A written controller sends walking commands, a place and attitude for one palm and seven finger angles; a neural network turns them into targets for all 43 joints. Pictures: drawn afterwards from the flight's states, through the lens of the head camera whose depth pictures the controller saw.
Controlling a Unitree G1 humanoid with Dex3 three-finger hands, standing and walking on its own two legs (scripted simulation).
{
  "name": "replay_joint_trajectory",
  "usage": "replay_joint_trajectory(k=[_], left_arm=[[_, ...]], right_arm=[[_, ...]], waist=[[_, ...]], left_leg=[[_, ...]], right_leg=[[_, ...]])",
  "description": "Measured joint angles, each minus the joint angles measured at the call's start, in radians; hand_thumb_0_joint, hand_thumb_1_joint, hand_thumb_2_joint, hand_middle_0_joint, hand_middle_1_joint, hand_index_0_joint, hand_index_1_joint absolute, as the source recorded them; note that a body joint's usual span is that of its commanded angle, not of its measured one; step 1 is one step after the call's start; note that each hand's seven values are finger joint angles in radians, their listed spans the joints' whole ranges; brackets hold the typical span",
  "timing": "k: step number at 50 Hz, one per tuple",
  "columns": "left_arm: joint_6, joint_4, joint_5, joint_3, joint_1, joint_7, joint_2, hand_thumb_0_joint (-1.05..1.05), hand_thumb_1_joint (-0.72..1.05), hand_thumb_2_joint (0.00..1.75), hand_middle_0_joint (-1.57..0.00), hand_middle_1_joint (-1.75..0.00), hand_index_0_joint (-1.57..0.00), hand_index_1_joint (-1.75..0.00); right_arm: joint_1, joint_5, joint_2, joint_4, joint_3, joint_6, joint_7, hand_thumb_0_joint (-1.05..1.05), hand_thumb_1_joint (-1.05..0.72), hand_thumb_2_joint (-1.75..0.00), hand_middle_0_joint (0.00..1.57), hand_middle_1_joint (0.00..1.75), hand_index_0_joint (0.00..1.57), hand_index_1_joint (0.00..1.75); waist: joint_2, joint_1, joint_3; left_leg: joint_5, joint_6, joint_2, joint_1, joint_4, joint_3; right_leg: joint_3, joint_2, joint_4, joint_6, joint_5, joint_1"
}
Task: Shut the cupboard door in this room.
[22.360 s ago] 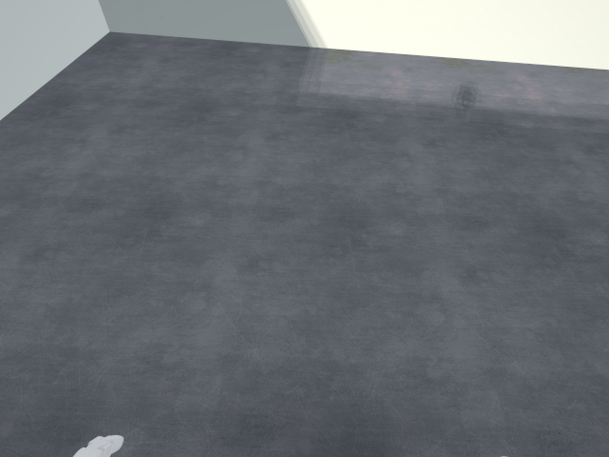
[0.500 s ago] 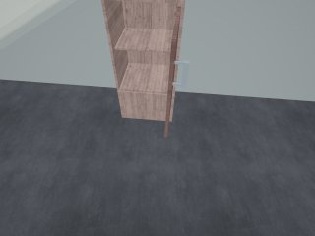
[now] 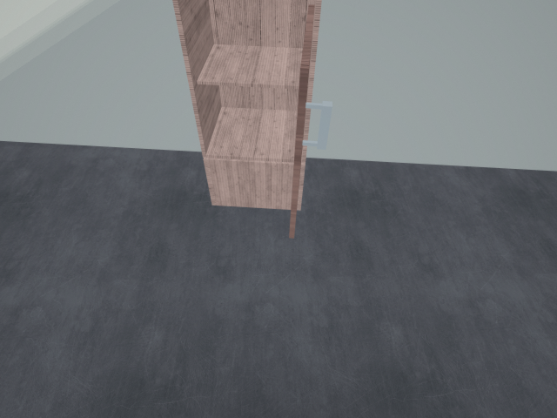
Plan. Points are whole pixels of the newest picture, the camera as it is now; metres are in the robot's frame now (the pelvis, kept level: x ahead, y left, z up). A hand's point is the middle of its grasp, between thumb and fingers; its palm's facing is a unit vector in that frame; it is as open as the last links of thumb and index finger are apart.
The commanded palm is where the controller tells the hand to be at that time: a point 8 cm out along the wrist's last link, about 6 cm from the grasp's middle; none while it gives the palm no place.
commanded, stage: walk around to get in front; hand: left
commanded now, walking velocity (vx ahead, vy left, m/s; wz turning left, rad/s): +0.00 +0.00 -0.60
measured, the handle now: (315, 125) +0.79 -0.05 -0.02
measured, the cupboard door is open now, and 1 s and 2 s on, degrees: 88 88 88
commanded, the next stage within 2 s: none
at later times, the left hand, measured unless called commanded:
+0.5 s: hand out of the picture +0.06 +0.16 -0.17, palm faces -0.12 -0.96 -0.26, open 7.4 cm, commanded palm none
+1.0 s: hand (154, 408) +0.17 +0.22 -0.18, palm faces -0.42 -0.88 -0.23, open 7.4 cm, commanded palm none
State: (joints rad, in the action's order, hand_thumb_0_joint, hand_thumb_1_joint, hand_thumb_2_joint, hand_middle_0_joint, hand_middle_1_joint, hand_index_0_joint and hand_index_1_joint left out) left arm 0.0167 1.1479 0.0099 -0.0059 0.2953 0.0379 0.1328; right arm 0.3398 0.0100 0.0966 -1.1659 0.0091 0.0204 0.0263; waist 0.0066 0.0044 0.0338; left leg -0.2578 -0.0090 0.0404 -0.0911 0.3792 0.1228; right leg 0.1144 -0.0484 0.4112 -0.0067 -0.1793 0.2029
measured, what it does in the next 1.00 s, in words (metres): steps on the spot, turning right: left foot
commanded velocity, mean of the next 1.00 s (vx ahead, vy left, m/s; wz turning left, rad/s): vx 0.00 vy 0.00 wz -0.60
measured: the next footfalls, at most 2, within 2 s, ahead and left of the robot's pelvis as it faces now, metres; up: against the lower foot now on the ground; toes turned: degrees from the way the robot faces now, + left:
left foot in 0.86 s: +0.07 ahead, +0.13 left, +0.00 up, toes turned -25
right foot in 1.36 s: -0.06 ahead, -0.08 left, +0.00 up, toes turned -49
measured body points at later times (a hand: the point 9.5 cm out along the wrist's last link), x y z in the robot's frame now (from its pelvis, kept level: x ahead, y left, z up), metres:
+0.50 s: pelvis -0.01 -0.03 -0.01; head +0.05 -0.06 +0.43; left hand +0.07 +0.21 -0.15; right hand +0.03 -0.28 -0.17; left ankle -0.03 +0.13 -0.67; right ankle +0.00 -0.10 -0.74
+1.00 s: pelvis +0.01 +0.05 +0.00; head +0.06 +0.06 +0.44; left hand +0.19 +0.27 -0.16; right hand -0.03 -0.22 -0.12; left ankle +0.03 +0.15 -0.74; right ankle -0.06 -0.07 -0.66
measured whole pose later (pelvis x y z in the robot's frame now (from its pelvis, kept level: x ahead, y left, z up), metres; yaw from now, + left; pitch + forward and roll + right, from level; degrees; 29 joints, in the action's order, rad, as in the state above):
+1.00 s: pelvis +0.01 +0.05 +0.00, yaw -29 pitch +1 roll -2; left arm -0.07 0.92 0.03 0.09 0.19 -0.03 0.31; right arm 0.17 0.02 0.21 -0.89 0.02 -0.02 0.02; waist 0.06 -0.03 0.09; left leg -0.30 0.03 0.03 -0.20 0.50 0.06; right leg -0.05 0.05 1.11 0.06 -0.42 0.54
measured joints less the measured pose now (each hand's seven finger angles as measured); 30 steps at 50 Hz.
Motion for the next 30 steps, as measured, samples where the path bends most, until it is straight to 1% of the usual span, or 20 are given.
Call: replay_joint_trajectory(k=[3,6,9,11,14,15,16,17,18,19,20,21,23,26,30], left_arm=[[-0.006,-0.003,0.001,0.005,-0.001,-0.002,-0.002,0.00,0.91,0.90,-0.20,-0.30,-0.20,-0.30],[-0.023,-0.012,0.004,0.017,-0.006,-0.011,-0.006,0.00,0.91,0.90,-0.20,-0.30,-0.20,-0.30],[-0.044,-0.030,0.009,0.034,-0.013,-0.022,-0.002,0.00,0.91,0.90,-0.20,-0.30,-0.20,-0.30],[-0.057,-0.051,0.014,0.047,-0.018,-0.030,0.007,0.00,0.90,0.90,-0.20,-0.30,-0.20,-0.30],[-0.070,-0.082,0.021,0.065,-0.024,-0.036,0.018,0.00,0.90,0.90,-0.20,-0.30,-0.20,-0.30],[-0.070,-0.092,0.022,0.070,-0.025,-0.038,0.021,0.00,0.90,0.90,-0.20,-0.30,-0.20,-0.30],[-0.065,-0.104,0.022,0.073,-0.025,-0.040,0.025,0.00,0.90,0.90,-0.20,-0.30,-0.20,-0.30],[-0.056,-0.113,0.023,0.076,-0.028,-0.040,0.026,0.00,0.90,0.90,-0.20,-0.30,-0.20,-0.30],[-0.045,-0.122,0.023,0.076,-0.035,-0.038,0.027,0.00,0.90,0.90,-0.20,-0.30,-0.20,-0.30],[-0.035,-0.131,0.019,0.074,-0.042,-0.034,0.030,0.00,0.90,0.90,-0.20,-0.30,-0.20,-0.30],[-0.030,-0.139,0.016,0.074,-0.050,-0.030,0.031,0.00,0.90,0.90,-0.20,-0.30,-0.20,-0.30],[-0.028,-0.147,0.013,0.073,-0.058,-0.027,0.033,0.00,0.90,0.90,-0.20,-0.30,-0.20,-0.30],[-0.030,-0.159,0.009,0.072,-0.070,-0.026,0.038,0.00,0.90,0.90,-0.20,-0.30,-0.20,-0.30],[-0.033,-0.172,0.007,0.069,-0.078,-0.031,0.047,0.00,0.90,0.90,-0.20,-0.30,-0.20,-0.30],[-0.036,-0.187,0.008,0.067,-0.080,-0.038,0.061,0.00,0.90,0.90,-0.20,-0.30,-0.20,-0.30]], right_arm=[[-0.007,0.001,0.003,0.004,0.004,-0.003,0.003,0.01,-0.91,-0.89,0.19,0.30,0.20,0.30],[-0.028,0.002,0.008,0.019,0.014,-0.012,0.007,0.01,-0.91,-0.89,0.19,0.30,0.20,0.30],[-0.052,0.004,0.012,0.047,0.029,-0.024,0.009,0.01,-0.91,-0.89,0.19,0.30,0.20,0.30],[-0.066,0.006,0.016,0.068,0.040,-0.027,0.009,0.01,-0.91,-0.89,0.20,0.30,0.20,0.30],[-0.087,0.010,0.029,0.092,0.055,-0.029,0.008,0.01,-0.90,-0.89,0.20,0.30,0.20,0.30],[-0.093,0.012,0.036,0.098,0.059,-0.029,0.007,0.01,-0.90,-0.89,0.20,0.30,0.20,0.30],[-0.099,0.013,0.043,0.105,0.062,-0.030,0.005,0.01,-0.90,-0.89,0.20,0.30,0.20,0.30],[-0.107,0.012,0.054,0.112,0.066,-0.033,0.003,0.01,-0.90,-0.89,0.20,0.30,0.20,0.30],[-0.121,0.010,0.063,0.120,0.069,-0.040,0.001,0.01,-0.90,-0.89,0.20,0.30,0.20,0.30],[-0.137,0.007,0.071,0.129,0.069,-0.050,0.001,0.01,-0.90,-0.89,0.20,0.30,0.20,0.30],[-0.155,0.005,0.079,0.137,0.070,-0.058,0.000,0.01,-0.91,-0.89,0.20,0.30,0.20,0.30],[-0.174,0.004,0.087,0.145,0.071,-0.063,0.000,0.01,-0.91,-0.89,0.20,0.30,0.20,0.30],[-0.209,0.007,0.101,0.165,0.070,-0.064,-0.004,0.01,-0.91,-0.89,0.20,0.30,0.20,0.30],[-0.251,0.010,0.120,0.196,0.067,-0.061,-0.008,0.01,-0.91,-0.89,0.19,0.30,0.20,0.30],[-0.289,0.011,0.142,0.230,0.062,-0.060,-0.008,0.01,-0.91,-0.89,0.19,0.30,0.20,0.30]], waist=[[0.002,-0.006,0.003],[0.003,-0.013,0.014],[0.009,-0.014,0.029],[0.016,-0.014,0.041],[0.010,-0.018,0.057],[0.002,-0.019,0.061],[-0.007,-0.020,0.063],[-0.024,-0.021,0.066],[-0.037,-0.019,0.070],[-0.041,-0.020,0.076],[-0.042,-0.023,0.083],[-0.040,-0.026,0.090],[-0.034,-0.033,0.098],[-0.022,-0.040,0.093],[-0.010,-0.045,0.077]], left_leg=[[-0.005,0.002,0.001,-0.007,0.010,0.010],[-0.025,0.003,0.008,-0.029,0.048,0.032],[-0.051,0.004,0.015,-0.056,0.097,0.061],[-0.072,0.004,0.018,-0.073,0.134,0.081],[-0.108,-0.003,0.033,-0.085,0.191,0.110],[-0.121,-0.008,0.043,-0.089,0.212,0.118],[-0.138,-0.016,0.055,-0.096,0.240,0.123],[-0.156,-0.022,0.076,-0.114,0.284,0.121],[-0.199,-0.027,0.084,-0.151,0.362,0.096],[-0.245,-0.030,0.073,-0.196,0.456,0.053],[-0.264,-0.031,0.056,-0.238,0.548,0.009],[-0.257,-0.032,0.042,-0.275,0.625,-0.025],[-0.211,-0.038,0.026,-0.330,0.713,-0.064],[-0.156,-0.052,0.019,-0.367,0.729,-0.096],[-0.133,-0.065,0.016,-0.372,0.684,-0.129]], right_leg=[[-0.010,0.001,0.009,0.001,0.000,0.011],[-0.033,0.007,0.045,0.000,-0.008,0.044],[-0.063,0.012,0.108,-0.002,-0.028,0.093],[-0.078,0.010,0.182,-0.003,-0.060,0.135],[-0.063,0.008,0.328,0.004,-0.160,0.176],[-0.053,0.010,0.340,0.006,-0.174,0.173],[-0.044,0.012,0.316,0.006,-0.156,0.158],[-0.035,0.028,0.300,-0.020,-0.159,0.150],[-0.031,0.040,0.306,-0.042,-0.166,0.158],[-0.031,0.047,0.306,-0.058,-0.168,0.163],[-0.034,0.054,0.291,-0.067,-0.160,0.161],[-0.039,0.060,0.265,-0.072,-0.142,0.155],[-0.055,0.071,0.206,-0.076,-0.103,0.140],[-0.087,0.085,0.128,-0.077,-0.052,0.122],[-0.131,0.099,0.074,-0.072,-0.014,0.110]])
